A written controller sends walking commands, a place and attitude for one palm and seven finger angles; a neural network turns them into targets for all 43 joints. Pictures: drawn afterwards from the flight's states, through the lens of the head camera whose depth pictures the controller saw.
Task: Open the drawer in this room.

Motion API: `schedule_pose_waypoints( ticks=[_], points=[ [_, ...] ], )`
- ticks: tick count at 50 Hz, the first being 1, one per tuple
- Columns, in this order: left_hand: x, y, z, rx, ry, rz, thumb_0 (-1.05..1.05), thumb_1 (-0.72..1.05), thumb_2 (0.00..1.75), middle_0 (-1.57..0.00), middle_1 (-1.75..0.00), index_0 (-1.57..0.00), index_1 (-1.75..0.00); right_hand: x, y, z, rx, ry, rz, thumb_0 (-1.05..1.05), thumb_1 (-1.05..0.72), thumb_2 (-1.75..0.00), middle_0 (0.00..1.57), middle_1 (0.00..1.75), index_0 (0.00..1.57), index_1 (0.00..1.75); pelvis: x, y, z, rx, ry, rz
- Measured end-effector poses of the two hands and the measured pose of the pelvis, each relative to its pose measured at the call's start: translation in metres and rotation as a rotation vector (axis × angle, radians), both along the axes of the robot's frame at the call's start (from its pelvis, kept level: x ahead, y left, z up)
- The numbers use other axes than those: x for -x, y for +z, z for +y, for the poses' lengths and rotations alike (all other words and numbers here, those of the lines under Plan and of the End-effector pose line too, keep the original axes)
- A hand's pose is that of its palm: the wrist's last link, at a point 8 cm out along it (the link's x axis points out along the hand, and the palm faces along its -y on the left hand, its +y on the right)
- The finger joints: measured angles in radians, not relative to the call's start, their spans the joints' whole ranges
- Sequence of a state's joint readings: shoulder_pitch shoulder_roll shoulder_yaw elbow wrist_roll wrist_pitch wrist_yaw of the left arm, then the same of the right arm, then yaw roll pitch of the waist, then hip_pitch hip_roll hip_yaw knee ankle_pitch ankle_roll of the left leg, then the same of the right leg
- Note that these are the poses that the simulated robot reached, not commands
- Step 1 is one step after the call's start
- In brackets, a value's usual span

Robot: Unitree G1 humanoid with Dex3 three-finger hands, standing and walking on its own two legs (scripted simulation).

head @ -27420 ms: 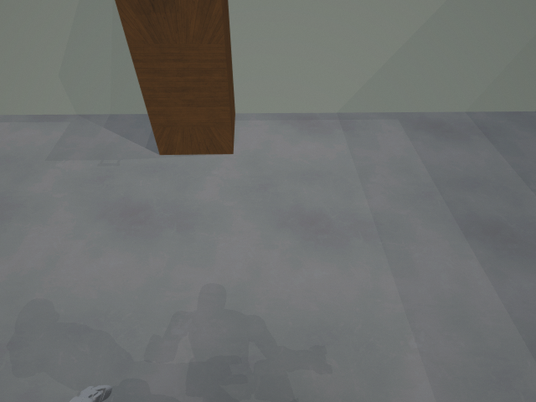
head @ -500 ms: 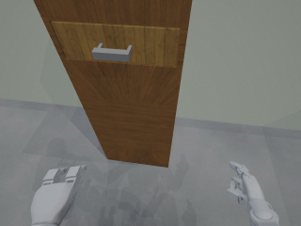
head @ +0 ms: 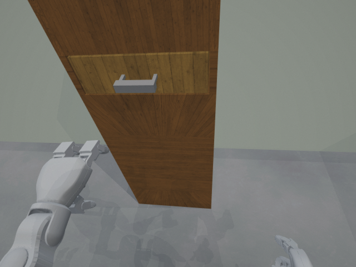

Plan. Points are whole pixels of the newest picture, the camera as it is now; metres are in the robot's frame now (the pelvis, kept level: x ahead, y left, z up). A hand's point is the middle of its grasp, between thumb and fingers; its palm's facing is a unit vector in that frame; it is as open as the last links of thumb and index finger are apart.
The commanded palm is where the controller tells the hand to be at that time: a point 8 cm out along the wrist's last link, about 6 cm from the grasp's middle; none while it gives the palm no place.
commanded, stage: raise the hand with hooked fingers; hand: left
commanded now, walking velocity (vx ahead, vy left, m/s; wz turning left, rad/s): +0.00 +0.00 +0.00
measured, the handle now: (137, 81) +0.54 +0.19 +0.14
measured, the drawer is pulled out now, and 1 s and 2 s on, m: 0.00 0.00 0.00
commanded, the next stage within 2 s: move the hooked fingers above the handle in 1.02 s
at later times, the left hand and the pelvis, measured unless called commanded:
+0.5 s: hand (45, 125) +0.29 +0.27 +0.22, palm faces +0.18 +0.00 -0.98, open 13.8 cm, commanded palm +0.25 +0.26 +0.28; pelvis -0.02 +0.01 +0.01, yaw +2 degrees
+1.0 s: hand (47, 123) +0.27 +0.25 +0.24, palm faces +0.24 -0.02 -0.97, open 13.8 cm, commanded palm +0.23 +0.24 +0.28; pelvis -0.05 +0.00 +0.01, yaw +1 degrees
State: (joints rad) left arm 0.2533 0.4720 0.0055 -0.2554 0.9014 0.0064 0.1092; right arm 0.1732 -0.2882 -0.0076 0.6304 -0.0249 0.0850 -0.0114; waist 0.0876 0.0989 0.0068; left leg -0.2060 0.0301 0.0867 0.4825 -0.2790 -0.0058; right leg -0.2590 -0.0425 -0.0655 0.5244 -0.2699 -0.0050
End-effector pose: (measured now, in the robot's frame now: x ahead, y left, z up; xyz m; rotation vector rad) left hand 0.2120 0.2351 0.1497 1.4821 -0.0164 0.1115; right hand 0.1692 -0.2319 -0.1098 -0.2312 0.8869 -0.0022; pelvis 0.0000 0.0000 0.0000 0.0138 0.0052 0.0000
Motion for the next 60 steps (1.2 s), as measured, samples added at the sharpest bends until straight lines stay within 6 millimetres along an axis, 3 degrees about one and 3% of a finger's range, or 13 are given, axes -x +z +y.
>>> schedule_pose_waypoints(
  ticks=[4,9,17,23,30,40,44,51,55,60],
  points=[
    [-0.006,0.023,0.011,-0.029,0.001,-0.099,0.00,-0.14,0.45,-0.29,-0.97,-0.30,-0.97,-0.010,0.005,0.003,0.010,0.006,-0.013,0.02,-0.91,-0.90,0.20,0.30,0.20,0.30,0.003,0.002,0.005,0.003,0.015,-0.015],
    [-0.025,0.050,0.026,-0.039,0.048,-0.133,0.00,-0.26,0.40,-0.30,-1.04,-0.31,-1.04,-0.030,0.018,0.023,-0.035,0.014,-0.083,0.02,-0.91,-0.90,0.20,0.30,0.20,0.30,0.007,0.004,0.010,0.003,0.021,-0.036],
    [-0.041,0.091,0.021,-0.064,0.012,-0.099,0.00,-0.42,0.33,-0.31,-1.15,-0.32,-1.15,-0.051,0.038,0.058,-0.111,0.074,-0.181,0.02,-0.91,-0.90,0.20,0.30,0.20,0.30,0.014,0.007,0.016,0.003,0.019,-0.062],
    [-0.043,0.116,0.028,-0.084,0.011,-0.093,0.00,-0.47,0.31,-0.31,-1.18,-0.32,-1.18,-0.042,0.037,0.064,-0.116,0.112,-0.161,0.01,-0.91,-0.90,0.20,0.30,0.21,0.30,0.021,0.007,0.015,0.003,0.026,-0.067],
    [-0.046,0.141,0.033,-0.094,0.021,-0.101,0.00,-0.49,0.30,-0.32,-1.19,-0.32,-1.20,-0.017,0.025,0.049,-0.093,0.106,-0.100,0.02,-0.91,-0.90,0.20,0.30,0.21,0.30,0.030,0.007,0.012,0.003,0.035,-0.065],
    [-0.038,0.111,0.007,-0.077,-0.096,-0.001,0.00,-0.49,0.30,-0.31,-1.20,-0.32,-1.20,0.015,0.017,0.020,-0.073,0.044,-0.075,0.02,-0.91,-0.90,0.20,0.30,0.20,0.30,0.038,0.006,0.007,-0.002,0.018,-0.066],
    [-0.030,0.117,-0.003,-0.087,-0.149,-0.071,0.00,-0.49,0.30,-0.32,-1.20,-0.33,-1.20,0.020,0.016,0.014,-0.060,0.039,-0.073,0.02,-0.91,-0.90,0.20,0.30,0.20,0.30,0.040,0.006,0.003,-0.002,0.020,-0.073],
    [-0.030,0.139,0.017,-0.065,-0.005,-0.159,0.00,-0.49,0.30,-0.32,-1.20,-0.32,-1.20,0.018,0.013,0.014,-0.085,0.047,-0.075,0.02,-0.91,-0.90,0.20,0.30,0.20,0.30,0.046,0.006,-0.004,-0.004,0.022,-0.071],
    [-0.031,0.128,0.018,-0.058,0.053,-0.085,0.00,-0.49,0.30,-0.31,-1.20,-0.32,-1.20,0.011,0.015,0.016,-0.102,0.053,-0.102,0.02,-0.91,-0.90,0.20,0.30,0.20,0.30,0.048,0.005,-0.005,-0.006,0.023,-0.069],
    [-0.029,0.105,-0.007,-0.080,-0.055,0.010,0.00,-0.49,0.30,-0.31,-1.20,-0.32,-1.20,0.001,0.022,0.019,-0.096,0.060,-0.153,0.02,-0.91,-0.90,0.20,0.30,0.20,0.30,0.045,0.005,-0.005,-0.006,0.027,-0.075]
  ],
)
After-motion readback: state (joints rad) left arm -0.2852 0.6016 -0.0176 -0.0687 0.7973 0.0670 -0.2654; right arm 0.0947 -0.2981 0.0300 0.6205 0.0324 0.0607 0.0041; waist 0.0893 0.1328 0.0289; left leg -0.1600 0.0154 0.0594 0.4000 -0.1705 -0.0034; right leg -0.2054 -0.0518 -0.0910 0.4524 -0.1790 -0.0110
